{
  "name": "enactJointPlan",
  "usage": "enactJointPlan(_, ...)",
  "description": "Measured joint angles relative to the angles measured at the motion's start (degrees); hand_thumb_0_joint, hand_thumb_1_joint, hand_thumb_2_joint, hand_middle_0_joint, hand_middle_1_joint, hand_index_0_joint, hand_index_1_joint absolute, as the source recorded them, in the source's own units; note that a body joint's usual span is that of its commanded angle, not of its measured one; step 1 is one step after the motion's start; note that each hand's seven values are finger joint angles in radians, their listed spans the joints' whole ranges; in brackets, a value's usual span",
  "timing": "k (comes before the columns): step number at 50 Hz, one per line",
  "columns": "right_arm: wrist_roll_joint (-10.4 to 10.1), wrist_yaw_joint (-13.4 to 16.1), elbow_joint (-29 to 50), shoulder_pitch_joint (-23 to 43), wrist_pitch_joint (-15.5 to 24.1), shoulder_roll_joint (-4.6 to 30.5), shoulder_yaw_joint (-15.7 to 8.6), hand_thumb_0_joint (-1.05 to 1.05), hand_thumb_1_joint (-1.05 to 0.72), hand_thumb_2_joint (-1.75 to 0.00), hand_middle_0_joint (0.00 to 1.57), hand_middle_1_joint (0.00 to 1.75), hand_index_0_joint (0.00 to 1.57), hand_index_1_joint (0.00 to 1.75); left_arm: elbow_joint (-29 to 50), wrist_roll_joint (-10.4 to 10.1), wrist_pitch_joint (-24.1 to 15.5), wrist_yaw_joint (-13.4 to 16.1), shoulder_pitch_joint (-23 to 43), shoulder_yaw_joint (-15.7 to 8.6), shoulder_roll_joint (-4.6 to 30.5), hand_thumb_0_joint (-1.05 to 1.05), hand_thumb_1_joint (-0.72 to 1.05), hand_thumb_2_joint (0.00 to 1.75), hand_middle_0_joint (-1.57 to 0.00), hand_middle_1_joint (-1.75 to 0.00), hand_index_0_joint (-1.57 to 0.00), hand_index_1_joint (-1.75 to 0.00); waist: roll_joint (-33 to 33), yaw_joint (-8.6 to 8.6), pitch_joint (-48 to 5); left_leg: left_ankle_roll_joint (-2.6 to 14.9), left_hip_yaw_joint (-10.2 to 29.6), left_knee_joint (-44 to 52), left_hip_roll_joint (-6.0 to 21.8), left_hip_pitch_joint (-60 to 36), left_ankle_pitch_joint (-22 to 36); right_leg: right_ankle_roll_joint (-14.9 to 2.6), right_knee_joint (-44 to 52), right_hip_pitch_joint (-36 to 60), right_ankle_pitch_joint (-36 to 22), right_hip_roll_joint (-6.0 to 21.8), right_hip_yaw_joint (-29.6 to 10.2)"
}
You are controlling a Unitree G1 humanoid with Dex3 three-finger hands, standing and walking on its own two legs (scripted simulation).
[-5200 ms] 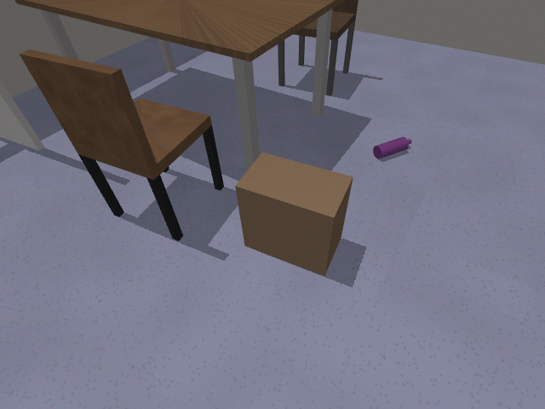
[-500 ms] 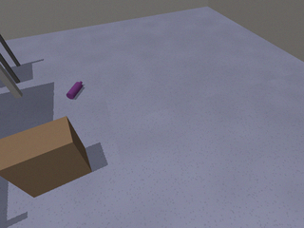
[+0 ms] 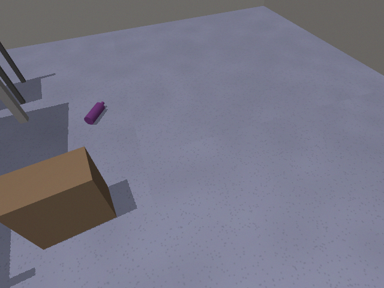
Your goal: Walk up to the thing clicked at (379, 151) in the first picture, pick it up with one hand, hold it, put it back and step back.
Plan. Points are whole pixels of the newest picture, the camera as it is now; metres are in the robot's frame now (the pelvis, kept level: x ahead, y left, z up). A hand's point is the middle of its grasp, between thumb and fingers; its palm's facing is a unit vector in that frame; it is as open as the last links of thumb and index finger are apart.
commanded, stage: stand
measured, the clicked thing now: (96, 111) +1.57 +0.89 -0.74
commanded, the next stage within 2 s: walk up in 0.82 s
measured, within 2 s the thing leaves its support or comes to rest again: neither
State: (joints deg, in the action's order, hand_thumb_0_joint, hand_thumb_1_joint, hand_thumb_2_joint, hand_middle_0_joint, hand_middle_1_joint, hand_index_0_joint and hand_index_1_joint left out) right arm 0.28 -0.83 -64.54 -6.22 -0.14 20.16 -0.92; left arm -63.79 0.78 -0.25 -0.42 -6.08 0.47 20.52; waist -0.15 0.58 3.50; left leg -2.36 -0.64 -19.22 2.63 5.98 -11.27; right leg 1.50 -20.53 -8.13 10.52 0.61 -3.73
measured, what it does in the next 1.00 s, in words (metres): stands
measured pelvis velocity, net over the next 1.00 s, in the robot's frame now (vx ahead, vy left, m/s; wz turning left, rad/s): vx -0.02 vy -0.01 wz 0.11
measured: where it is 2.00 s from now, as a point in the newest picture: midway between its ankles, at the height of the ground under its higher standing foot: outside the picture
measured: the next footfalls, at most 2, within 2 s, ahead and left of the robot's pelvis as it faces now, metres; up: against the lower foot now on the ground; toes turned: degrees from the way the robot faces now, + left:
right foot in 1.60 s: +0.09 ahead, -0.10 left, +0.00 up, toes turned +22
left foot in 1.90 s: -0.01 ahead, +0.13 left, +0.00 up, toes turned +28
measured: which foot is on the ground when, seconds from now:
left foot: down 0.00-1.00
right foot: down 0.00-1.00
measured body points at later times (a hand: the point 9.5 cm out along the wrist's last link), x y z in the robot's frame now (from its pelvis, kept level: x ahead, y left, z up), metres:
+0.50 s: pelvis +0.00 +0.00 +0.00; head +0.01 +0.00 +0.45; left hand +0.08 +0.30 -0.13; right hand +0.08 -0.30 -0.13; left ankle -0.01 +0.15 -0.75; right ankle +0.01 -0.14 -0.75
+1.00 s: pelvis -0.02 -0.01 -0.01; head +0.02 -0.01 +0.44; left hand +0.06 +0.31 -0.13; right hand +0.07 -0.32 -0.14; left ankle -0.01 +0.14 -0.74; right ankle +0.01 -0.14 -0.75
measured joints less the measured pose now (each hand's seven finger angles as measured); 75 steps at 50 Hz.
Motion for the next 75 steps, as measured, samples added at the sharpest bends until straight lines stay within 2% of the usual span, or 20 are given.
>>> enactJointPlan(41, 0.0, 0.1, 0.3, -0.9, -0.1, 0.1, -0.3, 0.01, -0.91, -0.89, 0.2, 0.3, 0.2, 0.3, 0.2, 0.1, 0.1, 0.0, -0.8, -0.1, -0.1, 0.0, 0.9, 0.9, -0.21, -0.3, -0.21, -0.3, -0.1, -0.09, -0.1, -0.15, 0.2, 0.4, 0.0, -0.6, 0.4, -0.17, -0.1, 0.4, -0.1, 0.0, 0.2)
enactJointPlan(44, -0.3, -0.2, 2.6, -2.5, -0.4, 0.1, -1.1, 0.01, -0.91, -0.89, 0.2, 0.3, 0.2, 0.3, 1.6, 0.1, 1.0, -0.5, 0.6, -1.5, 0.4, 0.0, 0.9, 0.9, -0.21, -0.3, -0.21, -0.3, 0.2, 0.42, 0.7, -0.1, 2.3, -2.5, -0.6, 2.0, -0.3, -0.44, -2.8, -1.1, 1.4, 0.6, 2.2)
enactJointPlan(48, 0.1, -0.3, 4.6, -3.7, -1.3, 0.8, -2.2, 0.01, -0.91, -0.89, 0.2, 0.3, 0.2, 0.3, 4.7, 0.1, 1.3, -0.6, 1.9, -3.1, 1.2, 0.0, 0.9, 0.9, -0.21, -0.3, -0.21, -0.3, -0.2, 0.1, 2.4, -0.37, 5.3, -7.2, -0.8, 5.9, -1.6, -1.04, -6.1, -3.2, 3.0, 0.6, 5.0)
enactJointPlan(49, 0.2, -0.2, 5.2, -3.8, -1.6, 1.2, -2.5, 0.01, -0.91, -0.89, 0.2, 0.3, 0.2, 0.3, 5.2, 0.3, 1.4, -0.7, 2.0, -3.4, 1.2, 0.0, 0.9, 0.9, -0.21, -0.3, -0.21, -0.3, -0.6, 0.15, 2.7, 0.37, 5.5, -9.7, -0.7, 7.5, -2.2, -1.24, -6.6, -3.5, 3.3, 0.6, 5.8)
enactJointPlan(52, 0.8, 0.2, 7.3, -4.4, -2.5, 2.3, -3.6, 0.01, -0.91, -0.89, 0.2, 0.3, 0.2, 0.3, 7.2, 1.2, 1.8, -0.9, 2.0, -4.2, 1.2, 0.0, 0.9, 0.9, -0.21, -0.3, -0.21, -0.3, -0.2, -0.21, 3.8, 1.6, 2.6, -23.5, -1.9, 13.0, -12.2, -1.5, -8.2, -4.1, 4.2, 2.2, 7.3)
enactJointPlan(54, 0.8, -0.1, 9.1, -4.9, -2.6, 3.2, -4.1, 0.01, -0.91, -0.89, 0.2, 0.3, 0.2, 0.3, 8.5, 1.5, 2.0, -0.9, 1.5, -4.4, 1.1, 0.0, 0.9, 0.9, -0.21, -0.3, -0.21, -0.3, 0.1, -0.55, 4.3, 1.87, 1.3, -28.8, -2.3, 15.0, -15.1, -1.42, -8.3, -4.0, 4.4, 3.4, 8.0)
enactJointPlan(57, 0.7, -0.7, 11.2, -5.4, -2.2, 4.3, -4.6, 0.01, -0.91, -0.89, 0.2, 0.3, 0.2, 0.3, 10.0, 2.0, 2.1, -1.0, 1.2, -4.3, 1.6, 0.0, 0.9, 0.9, -0.21, -0.3, -0.21, -0.3, 0.5, -0.52, 4.5, 2.19, 0.8, -28.2, -1.2, 15.2, -14.5, -0.53, -9.5, -4.5, 5.2, 4.5, 9.5)
enactJointPlan(59, 0.6, -0.9, 12.1, -6.0, -1.5, 4.5, -4.6, 0.01, -0.91, -0.89, 0.2, 0.3, 0.2, 0.3, 10.9, 1.9, 2.3, -1.1, 1.3, -4.3, 2.3, 0.0, 0.9, 0.9, -0.21, -0.3, -0.21, -0.3, 1.3, -0.28, 4.5, 2.61, 0.8, -22.2, -0.6, 13.1, -12.2, 0.26, -12.6, -5.5, 7.1, 5.6, 10.7)
enactJointPlan(60, 0.6, -0.8, 12.3, -6.5, -0.9, 4.6, -4.7, 0.01, -0.91, -0.89, 0.2, 0.3, 0.2, 0.3, 11.4, 1.7, 2.6, -1.3, 1.4, -4.2, 2.8, 0.0, 0.9, 0.9, -0.21, -0.3, -0.21, -0.3, 1.9, -0.1, 4.4, 2.66, 0.7, -17.8, -0.8, 11.4, -8.9, 0.49, -15.3, -6.3, 8.8, 6.6, 11.2)
enactJointPlan(61, 0.7, -0.6, 12.2, -6.6, -0.4, 3.9, -4.8, 0.01, -0.91, -0.89, 0.2, 0.3, 0.2, 0.3, 11.7, 1.4, 2.9, -1.3, 1.7, -4.4, 3.6, 0.0, 0.9, 0.9, -0.21, -0.3, -0.21, -0.3, 4.1, -0.33, 5.0, 2.6, 0.1, -16.9, -2.4, 10.6, -6.4, -0.53, -19.0, -7.3, 10.7, 8.5, 10.5)
enactJointPlan(62, 1.2, -0.4, 12.2, -6.7, 0.0, 3.2, -4.7, 0.01, -0.91, -0.89, 0.2, 0.3, 0.2, 0.3, 12.0, 1.1, 3.4, -1.1, 1.9, -4.6, 4.0, 0.0, 0.9, 0.9, -0.21, -0.3, -0.21, -0.3, 5.5, -0.82, 5.3, 2.7, -0.3, -17.5, -3.4, 10.5, -6.6, -1.06, -23.6, -8.9, 14.2, 8.5, 8.2)
enactJointPlan(64, 1.4, 0.0, 12.6, -7.6, 0.5, 2.2, -4.0, 0.01, -0.91, -0.89, 0.2, 0.3, 0.2, 0.3, 12.2, 0.8, 4.3, -0.8, 1.8, -4.6, 4.0, 0.0, 0.9, 0.9, -0.2, -0.3, -0.2, -0.3, 5.7, -0.53, 5.2, 3.04, 1.2, -17.9, -3.6, 10.6, -7.0, -1.68, -31.1, -11.5, 19.1, 5.1, 5.1)
enactJointPlan(66, 1.2, 0.4, 13.0, -8.5, 0.7, 1.5, -3.3, 0.01, -0.91, -0.89, 0.2, 0.3, 0.2, 0.3, 12.1, 0.4, 4.7, -1.0, 1.7, -4.3, 3.8, 0.0, 0.9, 0.9, -0.2, -0.3, -0.2, -0.3, 5.2, -0.1, 4.7, 3.23, 3.4, -16.2, -3.7, 10.1, -6.1, -2.12, -35.3, -13.2, 19.9, 2.8, 4.2)
enactJointPlan(69, 0.9, 1.3, 14.2, -8.8, 1.2, 1.2, -2.5, 0.01, -0.9, -0.89, 0.2, 0.3, 0.21, 0.3, 12.6, 0.0, 4.5, -1.2, 0.5, -4.3, 3.5, 0.0, 0.9, 0.9, -0.2, -0.3, -0.2, -0.3, 4.7, -0.87, 4.5, 3.32, 4.5, -13.7, -3.9, 9.4, -4.8, -2.42, -36.2, -15.2, 17.6, 2.1, 3.4)
enactJointPlan(75, 0.9, 2.1, 17.6, -8.1, 1.6, 1.7, -2.1, 0.01, -0.9, -0.89, 0.2, 0.3, 0.21, 0.3, 12.6, 0.3, 4.8, -1.0, -1.5, -4.6, 3.2, 0.0, 0.9, 0.9, -0.2, -0.3, -0.2, -0.3, 2.6, -1.04, 4.8, 2.85, 6.9, -14.9, -4.4, 10.4, -5.2, -1.88, -30.1, -14.0, 16.1, 1.6, 2.6)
